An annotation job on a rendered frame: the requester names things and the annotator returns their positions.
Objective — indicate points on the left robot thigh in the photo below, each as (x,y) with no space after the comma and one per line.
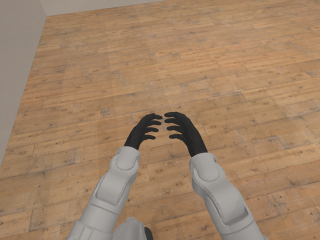
(129,230)

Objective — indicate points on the right robot forearm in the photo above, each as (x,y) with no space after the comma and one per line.
(224,202)

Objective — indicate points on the left robot forearm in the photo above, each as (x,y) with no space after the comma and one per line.
(108,198)

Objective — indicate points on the left robot foot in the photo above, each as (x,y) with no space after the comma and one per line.
(148,233)

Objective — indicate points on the robot right hand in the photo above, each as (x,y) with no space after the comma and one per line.
(190,135)

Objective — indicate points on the robot left hand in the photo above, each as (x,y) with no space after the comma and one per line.
(137,135)

